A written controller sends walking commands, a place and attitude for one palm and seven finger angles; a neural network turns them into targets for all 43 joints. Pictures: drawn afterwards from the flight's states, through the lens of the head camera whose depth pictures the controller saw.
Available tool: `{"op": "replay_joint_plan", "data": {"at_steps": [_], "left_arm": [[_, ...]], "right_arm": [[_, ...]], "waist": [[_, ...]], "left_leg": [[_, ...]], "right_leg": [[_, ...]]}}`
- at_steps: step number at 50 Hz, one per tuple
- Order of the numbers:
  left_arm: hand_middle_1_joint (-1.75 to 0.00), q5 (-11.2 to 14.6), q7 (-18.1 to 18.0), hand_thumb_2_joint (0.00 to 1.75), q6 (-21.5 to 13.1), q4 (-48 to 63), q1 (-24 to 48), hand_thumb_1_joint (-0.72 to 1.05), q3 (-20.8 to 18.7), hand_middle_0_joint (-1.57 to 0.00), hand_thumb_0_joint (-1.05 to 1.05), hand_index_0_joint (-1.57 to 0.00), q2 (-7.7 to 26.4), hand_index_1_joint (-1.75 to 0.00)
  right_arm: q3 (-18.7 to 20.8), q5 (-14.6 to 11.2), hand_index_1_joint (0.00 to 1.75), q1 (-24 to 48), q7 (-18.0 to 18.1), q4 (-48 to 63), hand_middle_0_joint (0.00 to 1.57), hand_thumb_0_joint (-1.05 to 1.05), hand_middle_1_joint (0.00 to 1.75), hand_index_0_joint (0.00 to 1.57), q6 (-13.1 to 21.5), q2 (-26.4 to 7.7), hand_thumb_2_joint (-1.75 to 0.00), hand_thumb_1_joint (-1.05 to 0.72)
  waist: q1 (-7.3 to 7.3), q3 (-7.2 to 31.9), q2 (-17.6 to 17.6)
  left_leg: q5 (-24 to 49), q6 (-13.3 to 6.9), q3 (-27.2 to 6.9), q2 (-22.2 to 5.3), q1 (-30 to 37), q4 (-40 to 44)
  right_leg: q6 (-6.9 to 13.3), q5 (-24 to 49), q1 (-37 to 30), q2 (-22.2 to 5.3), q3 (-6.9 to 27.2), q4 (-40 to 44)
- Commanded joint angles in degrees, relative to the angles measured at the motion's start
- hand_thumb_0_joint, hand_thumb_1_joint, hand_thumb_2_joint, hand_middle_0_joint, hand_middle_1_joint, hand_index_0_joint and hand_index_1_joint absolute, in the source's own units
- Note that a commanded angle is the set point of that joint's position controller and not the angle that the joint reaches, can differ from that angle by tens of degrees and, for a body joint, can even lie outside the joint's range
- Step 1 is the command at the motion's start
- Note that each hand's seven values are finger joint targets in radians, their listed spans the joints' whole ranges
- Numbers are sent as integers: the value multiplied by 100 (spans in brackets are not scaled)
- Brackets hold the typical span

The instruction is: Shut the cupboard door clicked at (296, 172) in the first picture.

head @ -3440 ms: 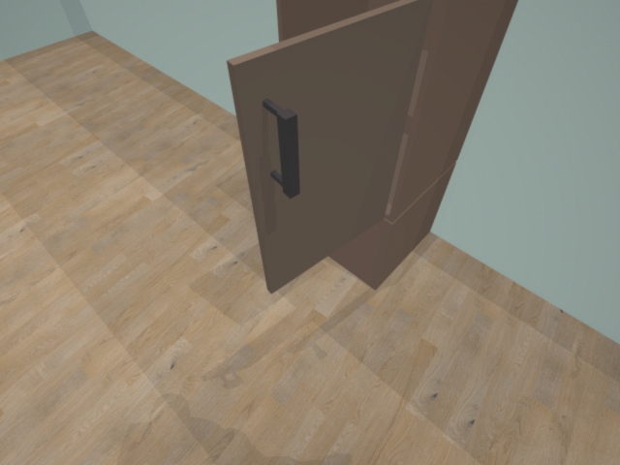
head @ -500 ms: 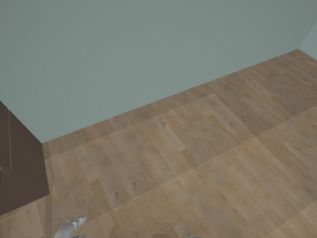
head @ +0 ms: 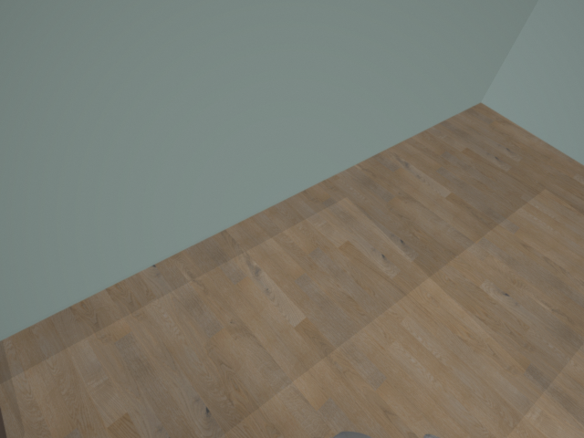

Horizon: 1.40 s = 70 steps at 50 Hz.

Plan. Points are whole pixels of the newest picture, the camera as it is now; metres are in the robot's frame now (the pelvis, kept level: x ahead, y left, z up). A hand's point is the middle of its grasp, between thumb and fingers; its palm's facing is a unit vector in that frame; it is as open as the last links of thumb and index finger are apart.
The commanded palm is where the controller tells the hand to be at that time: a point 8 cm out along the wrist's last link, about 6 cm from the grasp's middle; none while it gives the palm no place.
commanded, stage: walk to a spot facing it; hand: left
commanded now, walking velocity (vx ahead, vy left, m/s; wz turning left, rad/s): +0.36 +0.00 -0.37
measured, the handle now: out of the picture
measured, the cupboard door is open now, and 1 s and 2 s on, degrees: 81 81 81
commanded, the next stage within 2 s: turn to face it in 0.54 s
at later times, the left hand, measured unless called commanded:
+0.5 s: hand (237, 334) +0.30 +0.12 -0.17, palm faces -0.11 -0.98 -0.19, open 7.2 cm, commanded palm none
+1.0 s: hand (269, 232) +0.53 +0.09 -0.16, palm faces +0.04 -0.98 -0.21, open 7.4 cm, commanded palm none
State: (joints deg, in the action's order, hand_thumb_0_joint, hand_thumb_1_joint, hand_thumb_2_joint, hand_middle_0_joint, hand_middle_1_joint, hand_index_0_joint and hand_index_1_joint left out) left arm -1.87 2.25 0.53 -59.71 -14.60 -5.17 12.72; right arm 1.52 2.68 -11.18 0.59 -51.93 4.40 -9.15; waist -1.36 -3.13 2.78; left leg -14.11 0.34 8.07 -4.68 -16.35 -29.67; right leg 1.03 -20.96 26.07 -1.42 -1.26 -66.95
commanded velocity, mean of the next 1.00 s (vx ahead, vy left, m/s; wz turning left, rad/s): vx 0.20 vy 0.00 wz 0.14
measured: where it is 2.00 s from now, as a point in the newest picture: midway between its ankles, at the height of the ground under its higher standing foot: (331, 334)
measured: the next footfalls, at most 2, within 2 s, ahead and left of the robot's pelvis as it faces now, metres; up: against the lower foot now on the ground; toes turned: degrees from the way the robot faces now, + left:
right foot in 0.24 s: +0.22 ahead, -0.16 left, +0.00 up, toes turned -13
left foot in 0.62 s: +0.44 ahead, +0.05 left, +0.00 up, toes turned +0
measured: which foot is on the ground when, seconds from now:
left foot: down 0.00-0.26, up 0.28-0.60, down 0.62-0.92, up 0.94-1.00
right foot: up 0.00-0.22, down 0.24-0.62, up 0.64-0.92, down 0.94-1.00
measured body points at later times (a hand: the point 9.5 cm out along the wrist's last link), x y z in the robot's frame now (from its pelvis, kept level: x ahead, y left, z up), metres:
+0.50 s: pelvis +0.23 -0.07 +0.01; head +0.27 -0.06 +0.45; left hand +0.31 +0.17 -0.15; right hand +0.22 -0.31 -0.14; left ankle +0.30 +0.08 -0.70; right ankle +0.18 -0.15 -0.74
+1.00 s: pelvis +0.43 -0.10 -0.01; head +0.47 -0.11 +0.44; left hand +0.53 +0.14 -0.15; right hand +0.43 -0.34 -0.16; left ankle +0.39 +0.03 -0.70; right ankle +0.43 -0.22 -0.74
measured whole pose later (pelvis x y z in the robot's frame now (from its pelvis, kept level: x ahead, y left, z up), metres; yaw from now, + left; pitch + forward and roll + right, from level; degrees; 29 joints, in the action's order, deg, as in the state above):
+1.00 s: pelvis +0.43 -0.10 -0.01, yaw +3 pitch +2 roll +1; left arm -1.4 -0.5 -1.2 -56.0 -6.3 -2.9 9.3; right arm 3.8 1.0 -15.8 0.4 -60.9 -2.7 -11.2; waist 1.8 -3.1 -0.5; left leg -28.5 2.0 1.3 -1.5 -21.7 -49.2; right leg -0.1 -17.6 17.0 -4.9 -7.3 -33.4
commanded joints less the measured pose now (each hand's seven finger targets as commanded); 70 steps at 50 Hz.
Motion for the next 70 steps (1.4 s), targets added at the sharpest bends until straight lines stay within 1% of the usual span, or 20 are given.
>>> {"op": "replay_joint_plan", "data": {"at_steps": [1,10,11,12,13,18,26,29,31,32,38,44,47,52,59,60,61,62,63,70], "left_arm": [[-30,10,127,90,-167,744,520,90,51,-20,0,-20,23,-30],[-30,-20,95,90,-200,599,294,90,-9,-20,0,-20,332,-30],[-30,-38,38,90,-271,314,-573,90,-103,-20,0,-20,653,-30],[-30,-61,-74,90,-331,71,-1480,90,-298,-20,0,-20,1394,-30],[-30,104,-168,90,-302,49,-1501,90,-304,-20,0,-20,1537,-30],[-30,71,-262,90,-403,384,90,90,1,-20,0,-20,568,-30],[-30,97,-198,90,-534,-77,-392,90,-4,-20,0,-20,664,-30],[-30,126,-214,90,-508,-98,-307,90,30,-20,0,-20,538,-30],[-30,176,-171,90,-482,130,-455,90,165,-20,0,-20,74,-30],[-30,125,-205,90,-469,273,-72,90,160,-20,0,-20,177,-30],[-30,87,-175,90,-252,164,91,90,242,-20,0,-20,-187,-30],[-30,96,-241,90,-181,247,-134,90,64,-20,0,-20,189,-30],[-30,36,-347,90,-210,321,-518,90,-146,-20,0,-20,1250,-30],[-30,60,-420,90,-215,518,110,90,10,-20,0,-20,620,-30],[-30,98,-380,90,-222,647,129,90,-93,-20,0,-20,975,-30],[-30,137,-357,90,-206,770,212,90,-71,-20,0,-20,877,-30],[-30,210,-309,90,-167,1017,281,90,19,-20,0,-20,468,-30],[-30,163,-352,90,-79,1187,593,90,55,-20,0,-20,489,-30],[-30,137,-385,90,-19,1327,779,90,65,-20,0,-20,554,-30],[-30,121,-288,90,118,1067,558,90,50,-20,0,-20,446,-30]], "right_arm": [[245,-52,30,-1015,83,-218,20,0,30,20,57,-987,-90,-90],[264,-28,30,-946,-38,-447,20,0,30,20,-144,-1117,-90,-90],[222,-94,30,-833,-67,-418,20,0,30,20,-132,-981,-90,-90],[124,-204,30,-753,-114,-198,20,0,30,20,-103,-592,-90,-90],[162,-204,30,-455,-116,-51,20,0,30,20,-130,-721,-90,-90],[202,-99,30,-648,-111,-484,20,0,30,20,-270,-532,-90,-90],[150,-128,30,-11,-219,-292,20,0,30,20,-143,-294,-90,-90],[221,-93,30,-907,-122,-621,20,0,30,20,-44,-643,-90,-90],[424,4,30,-2144,12,-908,20,0,30,20,-49,-1569,-90,-90],[404,-20,30,-2093,41,-879,20,0,30,20,-133,-1510,-90,-90],[167,-104,30,-800,136,-717,20,0,30,20,-62,-809,-90,-90],[307,-169,30,-154,77,-440,20,0,30,20,-353,-1066,-90,-90],[287,-194,30,-33,-13,-160,20,0,30,20,-484,-651,-90,-90],[255,-194,30,18,-103,-191,20,0,30,20,-610,-466,-90,-90],[230,-152,30,-274,-187,-59,20,0,30,20,-533,-629,-90,-90],[330,-113,30,-723,-168,-143,20,0,30,20,-496,-993,-90,-90],[497,-76,30,-1135,-125,-125,20,0,30,20,-445,-1685,-90,-90],[554,-148,30,-1376,-49,-209,20,0,30,20,-510,-1953,-90,-90],[543,-130,30,-1151,-49,-121,20,0,30,20,-536,-1930,-90,-90],[462,-110,30,-14,44,167,20,0,30,20,-500,-1555,-90,-90]], "waist": [[274,215,-1218],[-113,301,-527],[-526,665,23],[-867,1148,1773],[-792,1022,1518],[186,182,632],[53,196,222],[527,475,-251],[870,1333,-2129],[900,1092,-1570],[193,331,-1096],[-73,591,-922],[-356,680,1426],[44,357,991],[315,812,535],[571,1174,-198],[767,1421,-2042],[881,1694,-1923],[766,1363,-1021],[263,759,-1168]], "left_leg": [[787,-568,-721,-1412,1106,1792],[708,-313,218,-1199,532,600],[1012,-110,593,-824,-234,-793],[-926,162,867,-4,-1884,-2822],[-2088,111,-70,-19,-2386,-3928],[-679,233,-553,-613,-1410,-3050],[237,226,-52,-96,-967,-470],[843,4,-52,19,831,408],[1310,-1135,-2871,-2202,2780,1079],[1480,-1404,-3071,-2408,2501,1198],[3328,-809,-1188,-1094,463,1160],[1288,-452,-1387,-631,-401,579],[-2315,214,-450,399,-1609,-2557],[-1492,349,-443,20,-1715,-3061],[377,179,279,462,98,38],[1775,19,-112,66,1192,349],[4381,-902,-2496,-1658,2182,442],[5328,-1472,-2993,-2178,2249,488],[3907,-1481,-2617,-2162,1754,552],[2572,-875,-1752,-1001,788,732]], "right_leg": [[-108,529,1021,-453,4,735],[108,861,-1544,55,-747,3504],[371,413,-2912,-267,-150,3820],[1021,-274,-4148,-1847,2391,4676],[1337,-441,-3818,-2384,3389,5449],[954,839,-1487,-1553,1112,5622],[804,2348,-2315,-1239,499,5165],[446,3015,-1699,-841,50,3691],[-4,-993,432,250,-576,624],[66,-1291,773,78,7,-239],[-309,-203,-374,-333,-187,1695],[-392,1075,-1903,-136,-432,3788],[830,1866,-2396,-2854,1900,5242],[537,4265,-2317,-1967,-158,4541],[30,4863,-2203,-1717,-1048,2955],[-194,3759,-1469,-1561,-1124,2067],[-643,-572,280,-644,-1123,603],[-596,-1843,612,-455,-239,-248],[-541,-1610,618,-566,22,-476],[-625,-495,119,-353,-8,1076]]}}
